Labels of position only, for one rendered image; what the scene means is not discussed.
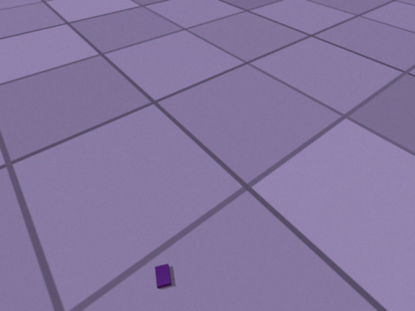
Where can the small box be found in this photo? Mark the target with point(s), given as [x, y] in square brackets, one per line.
[163, 277]

